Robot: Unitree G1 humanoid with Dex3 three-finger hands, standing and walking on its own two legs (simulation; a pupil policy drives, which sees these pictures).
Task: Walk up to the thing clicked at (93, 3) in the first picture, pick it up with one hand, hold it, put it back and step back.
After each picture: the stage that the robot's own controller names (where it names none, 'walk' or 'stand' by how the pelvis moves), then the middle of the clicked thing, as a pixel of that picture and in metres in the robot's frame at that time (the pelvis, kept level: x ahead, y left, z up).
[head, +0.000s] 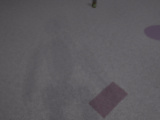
stand; (94, 3) +2.26 -0.20 -0.72
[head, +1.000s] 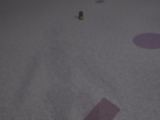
walk; (81, 15) +2.13 +0.16 -0.72
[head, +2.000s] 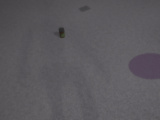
walk; (61, 32) +1.49 +0.32 -0.72
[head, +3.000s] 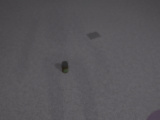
walk; (65, 67) +0.99 +0.20 -0.70
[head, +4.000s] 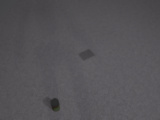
walk; (55, 105) +0.56 +0.24 -0.70
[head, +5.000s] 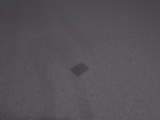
stand; out of the picture +0.31 +0.26 -0.69
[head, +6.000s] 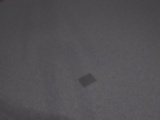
stand; out of the picture +0.28 +0.23 -0.72
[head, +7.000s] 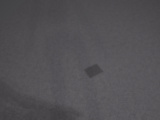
stand; out of the picture +0.32 +0.21 -0.71
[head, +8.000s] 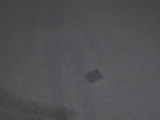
stand; out of the picture +0.32 +0.19 -0.72
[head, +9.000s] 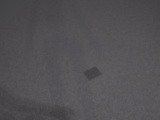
stand; out of the picture +0.33 +0.21 -0.72
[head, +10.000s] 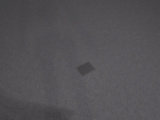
stand; out of the picture +0.32 +0.23 -0.72
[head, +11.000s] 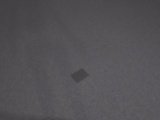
stand; out of the picture +0.29 +0.24 -0.72
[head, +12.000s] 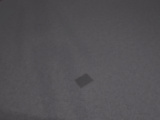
stand; out of the picture +0.28 +0.23 -0.73
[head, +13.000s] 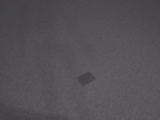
stand; out of the picture +0.28 +0.22 -0.73
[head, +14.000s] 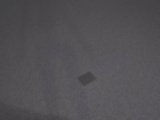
stand; out of the picture +0.28 +0.21 -0.73
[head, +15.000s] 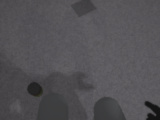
go down; (35, 90) +0.34 +0.24 -0.45
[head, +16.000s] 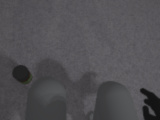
go down; (23, 75) +0.37 +0.27 -0.31
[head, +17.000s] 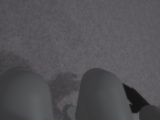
close in; out of the picture +0.33 +0.30 -0.22
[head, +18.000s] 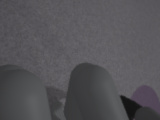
close; out of the picture +0.33 +0.31 -0.21
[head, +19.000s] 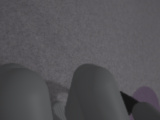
lift; out of the picture +0.32 +0.31 -0.21
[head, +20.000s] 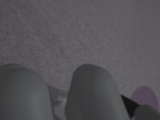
lift; out of the picture +0.31 +0.29 -0.22
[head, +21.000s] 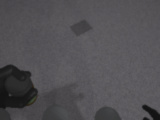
lift; (23, 90) +0.31 +0.20 -0.01
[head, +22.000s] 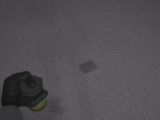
hold; (34, 94) +0.31 +0.18 +0.00
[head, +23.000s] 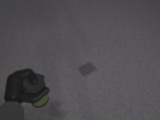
hold; (36, 91) +0.32 +0.17 +0.00
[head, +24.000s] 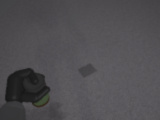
hold; (37, 90) +0.32 +0.17 +0.01
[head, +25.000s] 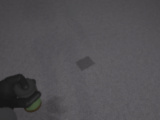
crouch; (28, 95) +0.31 +0.20 -0.03
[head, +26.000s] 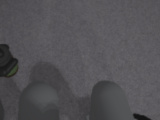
lower; (3, 62) +0.39 +0.26 -0.10
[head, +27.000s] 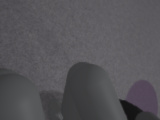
lower; out of the picture +0.37 +0.31 -0.22
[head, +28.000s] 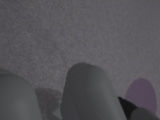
lower; out of the picture +0.37 +0.32 -0.22
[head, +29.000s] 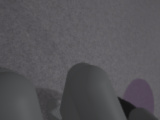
lower; out of the picture +0.36 +0.32 -0.22
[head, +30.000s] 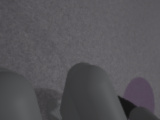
lower; out of the picture +0.36 +0.32 -0.21
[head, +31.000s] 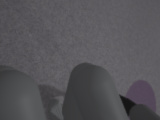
open; out of the picture +0.35 +0.31 -0.22
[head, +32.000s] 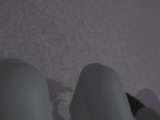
rise; out of the picture +0.35 +0.30 -0.21
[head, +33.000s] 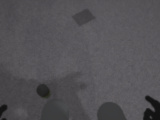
walk; (44, 91) +0.38 +0.23 -0.49
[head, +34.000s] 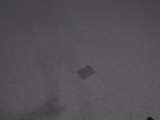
stand; out of the picture +0.34 +0.20 -0.66
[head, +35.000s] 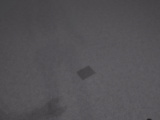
stand; out of the picture +0.33 +0.21 -0.67
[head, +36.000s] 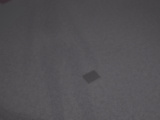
stand; out of the picture +0.36 +0.19 -0.72
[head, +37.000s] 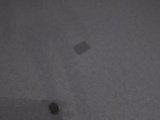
walk; (54, 109) +0.41 +0.19 -0.70
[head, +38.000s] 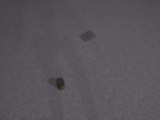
walk; (60, 83) +0.66 +0.20 -0.70
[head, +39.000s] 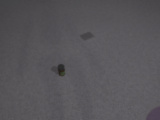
stand; (61, 70) +0.95 +0.23 -0.70
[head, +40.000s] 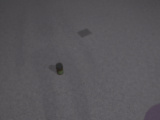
stand; (59, 69) +0.92 +0.22 -0.72
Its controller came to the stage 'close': yes
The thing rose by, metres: 0.71
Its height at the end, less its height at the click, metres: +0.00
